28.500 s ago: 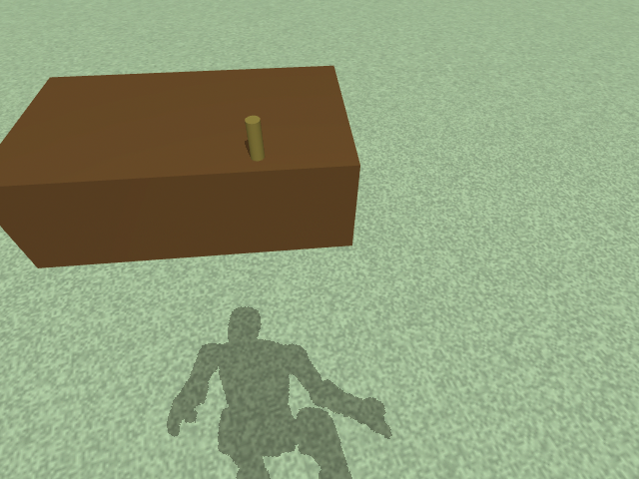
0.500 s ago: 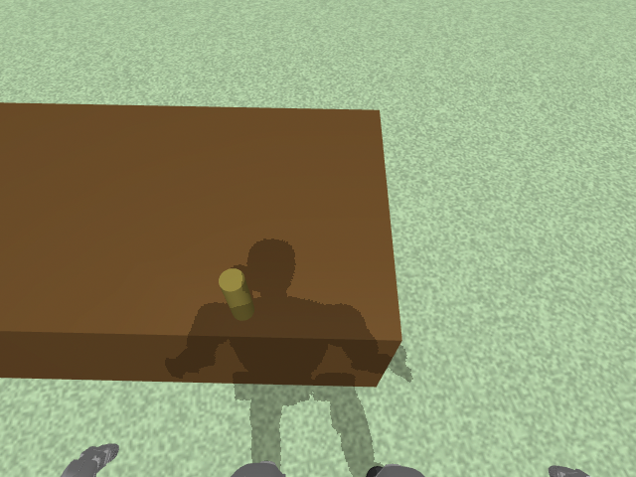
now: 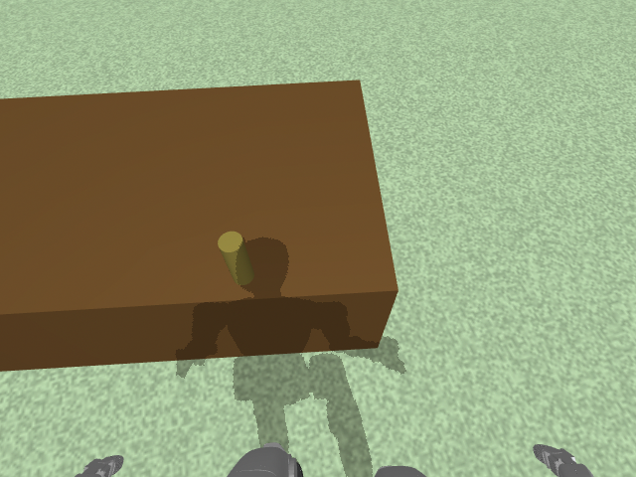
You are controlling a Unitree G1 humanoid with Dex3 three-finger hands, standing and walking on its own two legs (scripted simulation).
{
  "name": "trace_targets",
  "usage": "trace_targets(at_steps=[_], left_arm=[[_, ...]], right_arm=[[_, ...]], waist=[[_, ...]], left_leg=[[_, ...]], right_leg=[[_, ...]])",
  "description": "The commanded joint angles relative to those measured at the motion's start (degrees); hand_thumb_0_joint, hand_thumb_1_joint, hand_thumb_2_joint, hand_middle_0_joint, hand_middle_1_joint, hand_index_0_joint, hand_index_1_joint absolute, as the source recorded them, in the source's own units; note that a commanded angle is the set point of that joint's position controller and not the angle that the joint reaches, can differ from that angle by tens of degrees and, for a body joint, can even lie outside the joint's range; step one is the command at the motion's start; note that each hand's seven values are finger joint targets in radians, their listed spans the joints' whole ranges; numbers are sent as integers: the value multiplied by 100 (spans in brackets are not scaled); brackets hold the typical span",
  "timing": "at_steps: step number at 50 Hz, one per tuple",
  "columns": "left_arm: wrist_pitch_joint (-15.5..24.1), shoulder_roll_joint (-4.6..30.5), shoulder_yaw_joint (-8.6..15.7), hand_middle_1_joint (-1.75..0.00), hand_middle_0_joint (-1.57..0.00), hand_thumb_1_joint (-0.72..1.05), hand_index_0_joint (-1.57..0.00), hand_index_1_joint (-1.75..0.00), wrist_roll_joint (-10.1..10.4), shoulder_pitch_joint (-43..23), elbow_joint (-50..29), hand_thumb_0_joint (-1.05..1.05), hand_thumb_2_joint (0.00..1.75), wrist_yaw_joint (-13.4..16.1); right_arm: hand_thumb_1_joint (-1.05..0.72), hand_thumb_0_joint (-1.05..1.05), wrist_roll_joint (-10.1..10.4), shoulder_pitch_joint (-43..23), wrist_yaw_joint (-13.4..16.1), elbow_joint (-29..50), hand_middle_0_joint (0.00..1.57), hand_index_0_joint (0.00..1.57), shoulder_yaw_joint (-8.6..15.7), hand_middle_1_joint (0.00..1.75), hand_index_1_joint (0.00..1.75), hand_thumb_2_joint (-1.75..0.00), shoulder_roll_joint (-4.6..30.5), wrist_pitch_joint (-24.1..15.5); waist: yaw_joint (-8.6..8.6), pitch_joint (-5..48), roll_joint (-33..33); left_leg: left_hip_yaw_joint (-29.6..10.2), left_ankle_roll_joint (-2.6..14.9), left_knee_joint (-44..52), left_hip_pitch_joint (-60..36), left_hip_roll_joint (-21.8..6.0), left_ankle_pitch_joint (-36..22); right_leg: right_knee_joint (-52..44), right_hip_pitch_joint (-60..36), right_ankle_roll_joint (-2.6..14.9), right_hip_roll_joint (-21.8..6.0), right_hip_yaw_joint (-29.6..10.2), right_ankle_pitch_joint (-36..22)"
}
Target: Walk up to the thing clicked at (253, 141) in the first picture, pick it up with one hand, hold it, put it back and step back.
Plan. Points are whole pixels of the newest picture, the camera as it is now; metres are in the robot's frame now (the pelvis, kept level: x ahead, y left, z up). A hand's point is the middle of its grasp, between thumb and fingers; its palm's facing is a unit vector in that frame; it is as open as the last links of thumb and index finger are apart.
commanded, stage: step back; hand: left
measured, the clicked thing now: (237, 259) +0.54 +0.18 -0.26
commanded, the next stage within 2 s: none
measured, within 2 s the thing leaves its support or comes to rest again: neither
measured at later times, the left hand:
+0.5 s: hand out of the picture -0.02 +0.28 -0.14, palm faces +0.01 -0.94 -0.34, open 7.3 cm
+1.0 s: hand out of the picture -0.15 +0.24 -0.12, palm faces +0.00 -0.90 -0.44, open 7.4 cm
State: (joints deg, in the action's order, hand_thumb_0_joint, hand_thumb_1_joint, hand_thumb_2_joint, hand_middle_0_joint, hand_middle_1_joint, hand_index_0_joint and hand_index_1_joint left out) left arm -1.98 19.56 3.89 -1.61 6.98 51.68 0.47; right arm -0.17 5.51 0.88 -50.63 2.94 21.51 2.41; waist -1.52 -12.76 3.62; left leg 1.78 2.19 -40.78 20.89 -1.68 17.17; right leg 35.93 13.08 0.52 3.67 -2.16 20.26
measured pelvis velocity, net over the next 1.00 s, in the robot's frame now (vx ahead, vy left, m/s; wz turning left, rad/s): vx -0.27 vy -0.03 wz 0.02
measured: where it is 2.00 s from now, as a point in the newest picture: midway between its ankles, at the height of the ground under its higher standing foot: outside the picture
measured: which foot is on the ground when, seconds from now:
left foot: down 0.00-0.00, up 0.02-0.26, down 0.28-0.74, up 0.76-1.00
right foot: down 0.00-0.32, up 0.34-0.68, down 0.70-1.00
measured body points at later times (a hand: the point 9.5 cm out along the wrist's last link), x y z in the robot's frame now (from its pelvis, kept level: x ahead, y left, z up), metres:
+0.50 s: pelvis -0.12 +0.02 +0.02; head -0.06 +0.05 +0.46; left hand -0.02 +0.33 -0.12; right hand -0.02 -0.29 -0.08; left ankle -0.09 +0.13 -0.72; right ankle -0.15 -0.14 -0.62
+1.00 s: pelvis -0.27 -0.03 +0.01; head -0.21 -0.04 +0.45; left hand -0.15 +0.29 -0.09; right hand -0.20 -0.34 -0.12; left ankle -0.31 +0.10 -0.68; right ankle -0.23 -0.14 -0.72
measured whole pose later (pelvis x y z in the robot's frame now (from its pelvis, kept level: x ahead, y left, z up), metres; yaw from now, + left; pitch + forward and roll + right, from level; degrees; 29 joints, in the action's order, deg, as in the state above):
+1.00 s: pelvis -0.27 -0.03 +0.01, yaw +1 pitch -1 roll +1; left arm -2.9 20.6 4.8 -2.8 7.7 44.0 0.5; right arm -0.5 12.3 1.9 -49.7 2.8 22.9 1.9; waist -0.3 -8.8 1.2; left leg -4.6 -1.3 -52.7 20.0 4.3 29.0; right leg 34.8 19.8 1.2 -1.2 0.1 14.4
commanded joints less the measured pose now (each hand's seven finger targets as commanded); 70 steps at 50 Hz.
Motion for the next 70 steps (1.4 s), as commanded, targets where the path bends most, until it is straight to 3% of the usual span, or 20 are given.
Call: trace_targets(at_steps=[1, 5, 11, 13, 16, 17, 21, 32, 35, 36, 37, 38, 42, 51, 53, 55, 56, 60, 66, 70], left_arm=[[171, 2063, 502, -30, -20, 90, -20, -30, -56, -151, -762, 0, 90, 78], [138, 1443, 397, -30, -20, 90, -20, -30, 19, -379, -900, 0, 90, 122], [5, 1415, 374, -30, -20, 90, -20, -30, -21, 93, -1018, 0, 90, 116], [-79, 1480, 349, -30, -20, 90, -20, -30, 78, -25, -1108, 0, 90, 73], [-157, 1067, 270, -30, -20, 90, -20, -30, 107, 54, -1175, 0, 90, 85], [-159, 1283, 353, -30, -20, 90, -20, -30, 51, -152, -1160, 0, 90, 167], [-159, 1356, 413, -30, -20, 90, -20, -30, 121, 385, -822, 0, 90, 79], [-21, 1194, 377, -30, -20, 90, -20, -30, 36, 637, -781, 0, 90, -7], [29, 1250, 433, -30, -20, 90, -20, -30, -45, 1293, -405, 0, 90, -27], [48, 1627, 530, -30, -20, 90, -20, -30, -137, 1155, -482, 0, 90, -40], [41, 2137, 646, -30, -20, 90, -20, -30, -97, 717, -711, 0, 90, -63], [20, 2481, 676, -30, -20, 90, -20, -30, -144, 338, -929, 0, 90, -33], [63, 1489, 487, -30, -20, 90, -20, -30, -85, -562, -1122, 0, 90, 45], [-75, 1429, 414, -30, -20, 90, -20, -30, -17, 247, -1201, 0, 90, 126], [-158, 1387, 326, -30, -20, 90, -20, -30, 35, 0, -1317, 0, 90, 73], [-169, 1151, 285, -30, -20, 90, -20, -30, 101, -100, -1401, 0, 90, 83], [-185, 1350, 381, -30, -20, 90, -20, -30, 20, -399, -1395, 0, 90, 150], [-204, 1356, 400, -30, -20, 90, -20, -30, 111, 268, -994, 0, 90, 60], [-37, 1205, 287, -30, -20, 90, -20, -30, 27, 228, -952, 0, 90, 56], [39, 1191, 296, -30, -20, 90, -20, -30, 28, 599, -635, 0, 90, 32]], right_arm=[[-90, 0, 22, 57, 117, 426, 20, 20, 341, 30, 30, -90, 1187, -37], [-90, 0, 73, 399, 81, 218, 20, 20, 235, 30, 30, -90, 1081, -102], [-90, 0, 4, 538, 110, 358, 20, 20, 178, 30, 30, -90, 955, -234], [-90, 0, -63, 823, 108, 258, 20, 20, 247, 30, 30, -90, 946, -303], [-90, 0, -273, 318, 62, 427, 20, 20, 505, 30, 30, -90, 1940, -311], [-90, 0, -198, 466, 51, 484, 20, 20, 553, 30, 30, -90, 2192, -312], [-90, 0, -205, -311, 99, 625, 20, 20, 364, 30, 30, -90, 1418, -342], [-90, 0, -171, 265, 93, 813, 20, 20, 462, 30, 30, -90, 1558, -201], [-90, 0, -73, -71, 67, 875, 20, 20, 417, 30, 30, -90, 1499, -82], [-90, 0, -20, 5, 67, 905, 20, 20, 355, 30, 30, -90, 1234, -66], [-90, 0, 19, 87, 122, 984, 20, 20, 269, 30, 30, -90, 962, -78], [-90, 0, -55, -124, 224, 940, 20, 20, 395, 30, 30, -90, 1261, -69], [-90, 0, 37, 652, 130, 498, 20, 20, 303, 30, 30, -90, 1148, -119], [-90, 0, -108, 885, 147, 497, 20, 20, 231, 30, 30, -90, 930, -299], [-90, 0, -145, 1171, 144, 353, 20, 20, 346, 30, 30, -90, 1143, -306], [-90, 0, -231, 683, 99, 535, 20, 20, 511, 30, 30, -90, 2074, -269], [-90, 0, -237, 666, 102, 606, 20, 20, 557, 30, 30, -90, 2314, -280], [-90, 0, -222, -34, 164, 731, 20, 20, 319, 30, 30, -90, 1413, -322], [-90, 0, -183, 509, 115, 699, 20, 20, 368, 30, 30, -90, 1355, -206], [-90, 0, -176, 273, 48, 776, 20, 20, 387, 30, 30, -90, 1583, -47]], waist=[[291, 1205, -1975], [91, 1160, -1185], [316, 1755, -1542], [103, 1798, -1360], [283, 1562, 489], [-123, 1479, 943], [462, 1143, 393], [48, 1812, 965], [386, 1903, 655], [307, 1655, -349], [272, 1299, -1821], [566, 963, -2210], [-63, 976, -1342], [370, 1865, -1526], [197, 1888, -1105], [231, 1594, 759], [-100, 1446, 905], [454, 1302, 158], [26, 1625, 629], [112, 2053, 1016]], left_leg=[[-870, -190, -2325, 57, 543, 2020], [-947, -249, -2565, 394, 921, 1311], [-380, -301, 361, 294, 345, 983], [-170, -227, 2037, -526, 341, -607], [-2720, 704, 2063, -1549, -1670, -2794], [-3315, 1426, 2227, -649, -2359, -2643], [-1389, 813, 1948, -717, -1123, -2503], [-1345, 1030, 1232, -1598, -1268, -2573], [-1109, 514, 721, -518, -857, -1558], [-1007, 150, 79, 445, -208, -392], [-581, -181, -902, 1223, 842, 1363], [-857, -290, -2202, 713, 616, 1953], [-1010, -229, -2836, 537, 916, 892], [-169, -239, 995, 95, 374, 500], [-529, -48, 1831, -937, 145, -1155], [-2927, 1052, 2029, -1214, -1867, -2578], [-3513, 1661, 2175, -197, -2384, -2483], [-1456, 997, 1707, -562, -1226, -2873], [-1282, 1282, 1223, -2001, -1278, -3110], [-1116, 972, 888, -1541, -1160, -2876]], right_leg=[[-1510, 473, 1931, -2697, -3036, -3089], [-1037, 42, 1230, -1566, -1166, -3601], [-336, -1413, 1027, -1423, -1026, -3689], [267, -1045, 752, -1225, -808, -3436], [1868, 1589, 120, 379, -478, 1254], [2811, 1147, 25, 244, -904, 1826], [3866, 1486, 54, 359, -1101, 651], [355, 507, -182, -281, -128, 645], [-1292, -671, 117, -335, 42, -819], [-1436, -739, 315, -997, -1243, -609], [-1866, -247, 885, -1944, -2438, -306], [-2204, 1205, 1732, -2833, -3256, -288], [-1352, 709, 968, -1452, -810, -2010], [54, -1521, 993, -1614, -822, -3750], [345, -399, 596, -1377, -730, -2678], [1919, 1521, 72, 63, 40, 1274], [2980, 1103, 1, -18, -638, 1905], [3971, 1460, 32, 253, -938, 796], [1873, 1486, -334, -132, -370, 1059], [-290, 255, -137, -251, 207, 269]])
